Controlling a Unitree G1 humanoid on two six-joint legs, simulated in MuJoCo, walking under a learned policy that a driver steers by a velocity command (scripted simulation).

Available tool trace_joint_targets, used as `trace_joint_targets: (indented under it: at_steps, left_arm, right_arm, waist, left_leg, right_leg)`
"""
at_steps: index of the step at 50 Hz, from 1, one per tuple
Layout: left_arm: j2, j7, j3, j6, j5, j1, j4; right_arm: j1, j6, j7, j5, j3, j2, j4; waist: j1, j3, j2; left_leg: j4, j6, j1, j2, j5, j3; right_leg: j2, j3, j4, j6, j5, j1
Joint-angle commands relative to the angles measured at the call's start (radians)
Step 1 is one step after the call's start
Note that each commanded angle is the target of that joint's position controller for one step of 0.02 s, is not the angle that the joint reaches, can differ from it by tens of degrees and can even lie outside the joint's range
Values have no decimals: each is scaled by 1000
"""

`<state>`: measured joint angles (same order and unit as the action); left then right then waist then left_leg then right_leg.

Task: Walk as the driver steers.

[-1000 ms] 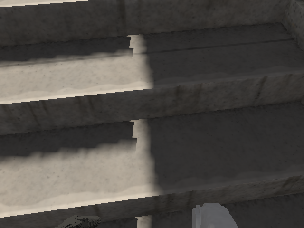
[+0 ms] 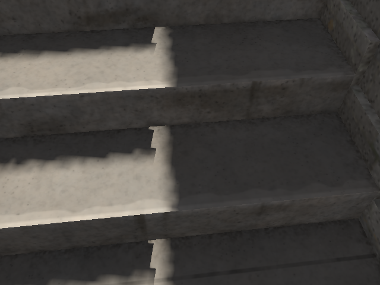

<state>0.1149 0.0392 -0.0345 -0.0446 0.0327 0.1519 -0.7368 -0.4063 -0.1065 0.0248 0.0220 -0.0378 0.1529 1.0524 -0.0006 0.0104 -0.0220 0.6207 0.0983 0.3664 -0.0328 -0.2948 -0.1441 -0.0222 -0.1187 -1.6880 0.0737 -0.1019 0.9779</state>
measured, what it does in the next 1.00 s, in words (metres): climbs, turning left: right foot 0.17 m higher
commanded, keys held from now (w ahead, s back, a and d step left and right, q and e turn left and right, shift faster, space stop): w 0.20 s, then w+q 0.80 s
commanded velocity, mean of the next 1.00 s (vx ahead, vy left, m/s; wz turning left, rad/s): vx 0.41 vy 0.00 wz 0.34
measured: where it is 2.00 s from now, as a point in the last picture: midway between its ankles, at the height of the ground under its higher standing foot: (111, 54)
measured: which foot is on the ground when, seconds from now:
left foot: down 0.00-0.42, up 0.44-1.00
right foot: up 0.00-0.38, down 0.40-1.00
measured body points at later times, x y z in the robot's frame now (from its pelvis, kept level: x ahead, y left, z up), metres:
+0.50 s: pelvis +0.25 -0.13 +0.06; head +0.29 -0.14 +0.51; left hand +0.47 +0.08 -0.01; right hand +0.27 -0.38 -0.09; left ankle +0.07 +0.03 -0.54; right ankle +0.38 -0.24 -0.55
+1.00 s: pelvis +0.50 -0.08 +0.18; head +0.55 -0.08 +0.63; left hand +0.37 +0.15 +0.06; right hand +0.79 -0.18 +0.10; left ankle +0.62 +0.09 -0.31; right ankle +0.38 -0.24 -0.55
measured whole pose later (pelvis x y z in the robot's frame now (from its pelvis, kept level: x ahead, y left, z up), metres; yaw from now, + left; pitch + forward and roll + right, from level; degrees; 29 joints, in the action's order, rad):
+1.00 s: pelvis +0.50 -0.08 +0.18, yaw +20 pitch +2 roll +2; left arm 0.20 0.06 -0.06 -0.12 0.02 0.48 -0.94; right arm 0.02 0.10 -0.02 0.05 -0.04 0.11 0.56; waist 0.00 0.05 0.01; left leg 1.75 0.14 1.26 0.05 -0.45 -0.07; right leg 0.15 0.39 -0.23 -0.08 -0.36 -0.14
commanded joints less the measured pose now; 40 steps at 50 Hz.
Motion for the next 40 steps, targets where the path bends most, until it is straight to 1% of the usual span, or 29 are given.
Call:
trace_joint_targets:
  at_steps: [1, 3, 5, 8, 11, 12, 14, 15, 16, 17, 18, 19, 20, 21, 22, 23, 24, 26, 27, 28, 29, 30, 32, 33, 34, 37, 38, 39, 40]
  left_arm:
    - [-2, -5, -1, 23, -6, 181, -53]
    - [31, -13, -10, 23, 6, 35, 1]
    - [33, -25, -12, 24, 20, -75, 41]
    - [15, -23, -11, 26, 27, -189, 91]
    - [-12, -1, 3, 16, 10, -382, 212]
    - [-19, 1, 11, 12, 7, -436, 241]
    - [-49, -9, 46, -1, -1, -483, 301]
    - [-53, -30, 54, 3, 0, -489, 336]
    - [-43, -54, 58, 11, -3, -418, 321]
    - [-93, -56, 69, 34, -5, -371, 319]
    - [-66, -48, 52, 42, -32, -229, 272]
    - [-16, -19, 14, 45, -43, -57, 207]
    - [53, 0, -22, 53, -49, 243, 127]
    - [215, 20, -65, 32, -2, 377, 98]
    - [388, 40, -106, 33, 21, 325, 98]
    - [363, 37, -98, 19, 13, 163, 132]
    - [307, 20, -91, 8, -9, 46, 93]
    - [100, 30, -36, -9, -17, -73, 26]
    - [34, 18, -15, -13, 14, -55, 0]
    - [22, 10, -14, -22, 25, -10, -53]
    - [60, -4, -27, -40, 33, 45, -95]
    - [85, -17, -42, -53, 25, 116, -138]
    - [80, -2, -34, -59, -1, 166, -152]
    - [71, 0, -28, -71, 4, 163, -160]
    - [73, 13, -19, -81, -9, 142, -142]
    - [159, 15, -42, -121, 6, 198, -152]
    - [169, 5, -40, -125, 6, 209, -134]
    - [171, 0, -40, -128, 0, 243, -145]
    - [183, -10, -42, -128, 7, 255, -137]
  right_arm:
    - [-27, -40, -1, -8, -2, 57, -60]
    - [-89, -30, 1, -10, -20, 86, -61]
    - [-140, -24, 5, 0, -27, 67, -67]
    - [-231, -40, 13, 13, -43, 78, -46]
    - [-264, -74, 18, 29, -56, 104, -39]
    - [-262, -71, 23, 34, -54, 91, -31]
    - [-243, -51, 23, 25, -46, 76, -16]
    - [-221, -32, 31, 17, -43, 73, -14]
    - [-161, -19, 34, 3, -38, 81, -46]
    - [-124, 0, 38, -17, -41, 86, -56]
    - [-57, -6, 32, -22, -33, 125, -92]
    - [-96, -19, 4, -27, -45, 187, -89]
    - [-63, -42, -24, -63, -72, 284, -93]
    - [-15, -52, -67, -90, -84, 289, -133]
    - [64, -52, -97, -65, -69, 135, -271]
    - [-41, -44, -100, -3, -60, 23, -263]
    - [-29, -32, -92, 12, -60, -9, -280]
    - [33, 4, -63, 56, -52, -38, -308]
    - [48, 8, -50, 36, -45, -42, -313]
    - [76, 23, -46, 15, -35, -60, -326]
    - [129, 27, -39, 5, -28, -48, -360]
    - [159, 33, -26, 16, -17, -72, -394]
    - [210, 63, -26, 4, -12, -55, -421]
    - [249, 81, -22, 2, -21, -32, -443]
    - [275, 102, -16, 3, -34, -7, -452]
    - [338, 134, -8, 0, -30, -32, -494]
    - [352, 145, -14, 2, -44, -3, -496]
    - [323, 157, -8, 21, -52, -12, -489]
    - [334, 166, -10, 24, -54, -3, -495]
  waist:
    - [-41, -77, 111]
    - [6, -36, 116]
    - [48, 3, 111]
    - [87, 65, 110]
    - [132, 115, 142]
    - [129, 126, 99]
    - [103, 147, 71]
    - [96, 144, 112]
    - [74, 95, 106]
    - [52, 70, 116]
    - [-2, -5, 149]
    - [-74, -131, 148]
    - [-243, -319, 176]
    - [-273, -428, 20]
    - [-214, -452, -426]
    - [-90, -430, -370]
    - [-5, -342, -214]
    - [75, -117, -114]
    - [66, -80, -151]
    - [65, -54, -111]
    - [49, -56, -101]
    - [61, -42, -86]
    - [48, -12, -58]
    - [56, 5, -19]
    - [57, 22, 19]
    - [61, 55, 29]
    - [66, 68, 32]
    - [69, 72, -15]
    - [66, 97, 1]
  left_leg:
    - [-237, 149, -87, 225, 492, 223]
    - [-302, 165, -181, 247, 96, 310]
    - [-345, 175, -277, 271, -108, 387]
    - [-392, 198, -446, 340, -112, 475]
    - [-433, 200, -589, 427, -56, 528]
    - [-434, 179, -591, 414, -71, 498]
    - [-512, 102, -430, 332, -211, 390]
    - [-577, 86, -322, 302, -197, 345]
    - [-688, 125, -187, 259, -77, 283]
    - [-755, 116, -37, 275, 95, 266]
    - [-693, 127, 21, 246, 498, 210]
    - [-472, 120, -49, 248, 1104, 176]
    - [-155, 64, -112, 226, 1359, 150]
    - [231, -14, -5, 127, 1041, 179]
    - [663, -60, 228, -87, 125, 242]
    - [1029, -39, 276, -77, 120, 446]
    - [1136, -28, 346, -28, 174, 384]
    - [1128, 2, 463, 15, 329, 276]
    - [1227, 11, 498, 0, 273, 280]
    - [1286, 21, 562, -17, 250, 286]
    - [1355, 29, 636, -28, 218, 307]
    - [1374, 30, 722, 6, 187, 318]
    - [1402, -8, 821, 13, 173, 321]
    - [1393, -3, 838, 21, 176, 340]
    - [1379, -9, 840, 17, 198, 313]
    - [1491, 0, 938, 4, 112, 272]
    - [1472, -5, 927, -3, 115, 262]
    - [1556, 5, 973, -20, 78, 255]
    - [1561, 7, 1026, -21, 61, 274]
  right_leg:
    - [20, 132, -139, -26, 38, 6]
    - [75, 135, -169, -21, -16, 151]
    - [104, 123, -180, -24, -49, 270]
    - [132, 112, -281, -28, -182, 496]
    - [147, 52, -477, 5, -452, 780]
    - [157, 46, -472, 12, -502, 828]
    - [182, 104, -217, 15, -484, 706]
    - [202, 106, -37, 16, -446, 551]
    - [202, 199, 175, 9, -334, 262]
    - [192, 200, 301, 47, -341, -50]
    - [104, 280, 383, 64, -420, -351]
    - [16, 307, 402, 78, -385, -581]
    - [-18, 238, 536, 75, -270, -832]
    - [126, -70, 782, 67, -451, -950]
    - [407, -632, 1263, 73, -538, -931]
    - [460, -802, 1364, 50, -627, -802]
    - [439, -758, 1353, 63, -943, -694]
    - [357, -368, 1110, 25, -836, -476]
    - [333, -245, 1088, 37, -696, -422]
    - [333, -186, 1106, 34, -615, -431]
    - [341, -163, 1199, 51, -520, -495]
    - [354, -135, 1239, 37, -435, -561]
    - [404, -85, 1306, 32, -398, -624]
    - [412, -48, 1344, 30, -403, -620]
    - [418, 14, 1367, 27, -335, -623]
    - [392, 91, 1418, 48, -383, -708]
    - [385, 112, 1450, 43, -429, -710]
    - [384, 103, 1449, 59, -422, -775]
    - [387, 116, 1453, 61, -442, -821]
